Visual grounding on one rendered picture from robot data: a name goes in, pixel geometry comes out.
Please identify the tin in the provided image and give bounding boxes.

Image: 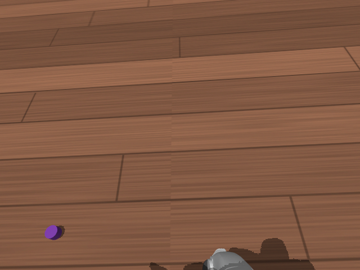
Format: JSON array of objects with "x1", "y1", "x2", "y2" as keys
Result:
[{"x1": 44, "y1": 225, "x2": 62, "y2": 240}]

